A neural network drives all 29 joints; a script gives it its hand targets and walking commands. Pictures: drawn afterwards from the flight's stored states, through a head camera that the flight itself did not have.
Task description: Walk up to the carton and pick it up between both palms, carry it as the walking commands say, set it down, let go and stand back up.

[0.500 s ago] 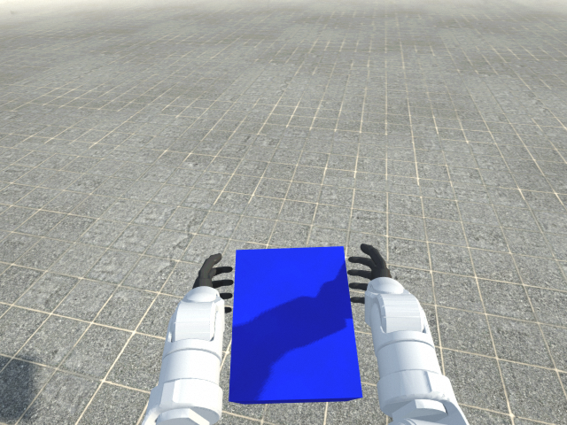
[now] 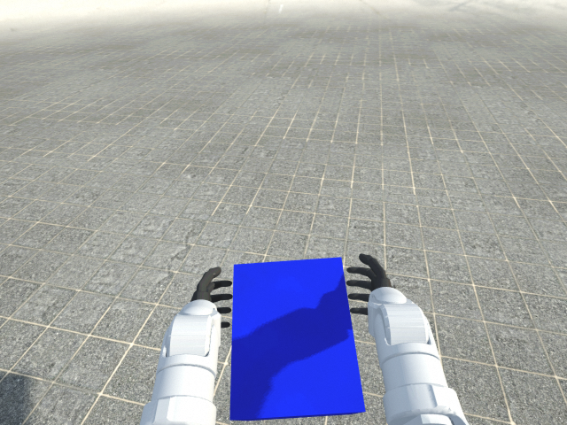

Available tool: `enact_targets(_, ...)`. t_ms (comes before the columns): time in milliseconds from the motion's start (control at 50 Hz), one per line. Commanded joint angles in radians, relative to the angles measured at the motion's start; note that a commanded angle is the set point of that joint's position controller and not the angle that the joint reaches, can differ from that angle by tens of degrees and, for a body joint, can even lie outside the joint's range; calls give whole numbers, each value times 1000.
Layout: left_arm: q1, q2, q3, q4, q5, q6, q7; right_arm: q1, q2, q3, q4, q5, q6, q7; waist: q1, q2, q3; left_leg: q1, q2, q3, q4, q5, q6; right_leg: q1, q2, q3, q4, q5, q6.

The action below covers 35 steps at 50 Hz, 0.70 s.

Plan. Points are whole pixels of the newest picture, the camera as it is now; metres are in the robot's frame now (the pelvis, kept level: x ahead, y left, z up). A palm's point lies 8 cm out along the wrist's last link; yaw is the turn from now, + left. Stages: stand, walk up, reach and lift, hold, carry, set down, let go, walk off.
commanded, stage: hold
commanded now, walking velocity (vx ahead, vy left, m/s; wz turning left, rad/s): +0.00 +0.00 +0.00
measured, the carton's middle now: (293, 340) +0.31 -0.01 -0.05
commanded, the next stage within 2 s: carry in 0.22 s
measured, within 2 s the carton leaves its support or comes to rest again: neither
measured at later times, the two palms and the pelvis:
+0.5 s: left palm (240, 315) +0.29 +0.07 +0.05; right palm (411, 309) +0.29 -0.18 +0.05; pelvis -0.02 -0.03 -0.02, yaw -3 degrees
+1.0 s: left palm (238, 285) +0.31 +0.07 +0.09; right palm (412, 276) +0.31 -0.18 +0.10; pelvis -0.03 -0.03 -0.02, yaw -1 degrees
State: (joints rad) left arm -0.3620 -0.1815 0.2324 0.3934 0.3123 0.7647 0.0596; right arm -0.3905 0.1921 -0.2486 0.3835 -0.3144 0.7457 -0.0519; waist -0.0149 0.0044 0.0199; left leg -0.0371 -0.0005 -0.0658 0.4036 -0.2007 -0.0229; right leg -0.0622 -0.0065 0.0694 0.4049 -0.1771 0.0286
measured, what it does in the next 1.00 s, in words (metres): stands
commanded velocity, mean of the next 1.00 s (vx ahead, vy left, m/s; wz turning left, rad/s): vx -0.07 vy -0.03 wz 0.10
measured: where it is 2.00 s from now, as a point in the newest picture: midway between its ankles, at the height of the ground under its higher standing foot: outside the picture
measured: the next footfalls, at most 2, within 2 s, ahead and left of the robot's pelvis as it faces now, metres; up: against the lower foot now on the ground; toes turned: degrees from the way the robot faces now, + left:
left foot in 1.54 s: -0.14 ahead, +0.07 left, +0.00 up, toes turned +15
right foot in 1.90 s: -0.20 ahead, -0.22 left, +0.00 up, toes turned +19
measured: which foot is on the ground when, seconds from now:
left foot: down 0.00-1.00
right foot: down 0.00-1.00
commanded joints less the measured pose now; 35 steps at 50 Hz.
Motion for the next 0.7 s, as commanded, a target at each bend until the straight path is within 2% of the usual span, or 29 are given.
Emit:
enact_targets(0, -556, -1011, -470, -79, -281, -64, -260, -419, 1055, 468, 18, 275, -18, 263, 1, -3, -216, -22, -91, 2, -84, 45, 19, 60, 99, -13, -62, 59, -7)
enact_targets(180, -562, -1003, -472, -90, -284, -62, -268, -413, 1062, 471, 18, 276, -11, 265, 1, -9, -207, -37, -93, 6, -84, 6, 24, 48, 95, -13, -68, 21, -6)
enact_targets(200, -613, -952, -514, -116, -297, -68, -262, -441, 1016, 504, -10, 284, -25, 259, 19, -36, -192, -219, 98, -46, 1, -180, -6, -224, -87, 39, -14, -237, -26)
enact_targets(220, -588, -961, -512, -103, -316, -61, -256, -433, 1009, 497, 1, 292, -20, 256, 18, -51, -222, -203, 128, -78, 23, -172, 6, -250, -74, 62, 3, -220, -37)
enact_targets(240, -573, -970, -538, -110, -335, -56, -253, -418, 1005, 514, -4, 303, -15, 251, 17, -31, -242, -219, 150, -87, 40, -152, 15, -279, -67, 57, 44, -159, -43)
enact_targets(280, -600, -976, -608, -184, -390, -39, -249, -413, 1008, 556, -63, 333, -2, 234, 10, 51, -288, -198, 201, -123, 51, -40, 40, -327, -44, 22, 173, 45, -33)
enact_targets(300, -623, -988, -653, -247, -427, -24, -243, -416, 1007, 587, -117, 361, 10, 226, 7, 96, -317, -168, 238, -155, 60, 45, 63, -374, -30, 5, 244, 96, -29)
enact_targets(320, -629, -993, -696, -292, -460, -2, -239, -398, 1004, 613, -142, 383, 27, 215, 5, 152, -351, -140, 286, -191, 69, 162, 101, -415, -12, -10, 330, 55, -21)
enact_targets(340, -635, -996, -731, -329, -492, 24, -235, -391, 1000, 642, -168, 405, 44, 204, 10, 212, -384, -162, 321, -210, 74, 248, 138, -412, -5, -25, 389, -109, -19)
enact_targets(360, -642, -999, -762, -367, -525, 50, -229, -397, 1000, 673, -207, 427, 64, 193, 21, 232, -401, -200, 322, -191, 85, 274, 144, -386, -14, -30, 349, -190, -26)
enact_targets(380, -635, -1006, -786, -394, -553, 78, -225, -399, 1003, 703, -241, 447, 90, 185, 30, 208, -418, -242, 272, -124, 130, 235, 107, -317, -19, -32, 222, -137, -41)
enact_targets(400, -616, -1011, -797, -407, -574, 107, -222, -391, 1000, 718, -258, 466, 120, 180, 25, 112, -417, -303, 189, -40, 220, 106, 54, -247, -34, 20, 90, -37, -48)
enact_targets(420, -592, -998, -784, -380, -566, 128, -215, -411, 1002, 729, -269, 484, 151, 184, 17, -117, -411, -391, 64, 88, 376, -84, -16, -204, -179, 224, 1, 125, -89)
enact_targets(440, -587, -1004, -786, -395, -579, 146, -208, -466, 1008, 752, -301, 524, 177, 184, 20, -228, -444, -437, 20, 115, 482, -306, -32, -174, -282, 344, -38, 193, -146)
enact_targets(460, -651, -1010, -792, -442, -608, 167, -199, -559, 1019, 782, -340, 578, 202, 179, 15, -202, -461, -435, 39, 92, 530, -365, -23, -171, -302, 344, -32, 202, -165)
enact_targets(480, -780, -995, -799, -484, -637, 185, -184, -707, 1018, 814, -373, 635, 225, 173, 17, -159, -464, -424, 44, 89, 499, -341, -15, -173, -274, 294, -22, 186, -159)
enact_targets(500, -819, -987, -787, -488, -638, 208, -171, -748, 1024, 821, -358, 661, 254, 173, 20, -157, -469, -407, 33, 105, 447, -318, -10, -182, -248, 249, -17, 165, -146)
enact_targets(540, -784, -960, -733, -472, -622, 261, -150, -660, 1034, 794, -298, 666, 308, 167, 22, -188, -491, -343, 0, 147, 275, -224, -3, -138, -189, 166, 8, 176, -120)
enact_targets(580, -846, -926, -686, -458, -625, 306, -131, -716, 1027, 764, -280, 688, 349, 155, 21, -175, -521, -238, 2, 168, 98, -131, -7, -118, -167, 128, 48, 188, -103)
enact_targets(600, -891, -923, -672, -446, -629, 324, -123, -773, 1021, 749, -275, 699, 367, 151, 21, -133, -532, -160, 52, 114, 45, -111, -1, -162, -159, 113, 89, 180, -90)
enact_targets(620, -900, -937, -662, -419, -638, 350, -124, -786, 1010, 714, -242, 681, 384, 147, 21, -20, -518, -134, 134, 6, 33, -92, 29, -243, -116, 61, 123, 114, -59)
enact_targets(640, -880, -957, -641, -392, -628, 373, -123, -757, 1008, 682, -216, 664, 403, 147, 19, 85, -489, -136, 229, -89, 0, 0, 63, -303, -65, 7, 182, 16, -37)
enact_targets(660, -933, -970, -633, -378, -633, 387, -122, -797, 1010, 662, -208, 665, 414, 147, 18, 105, -473, -148, 260, -96, 0, 77, 83, -315, -42, -9, 193, -36, -32)
enact_targets(680, -1006, -980, -629, -363, -648, 398, -122, -849, 1012, 640, -190, 666, 425, 146, 18, 91, -464, -182, 249, -65, 16, 77, 81, -294, -41, -11, 184, -43, -33)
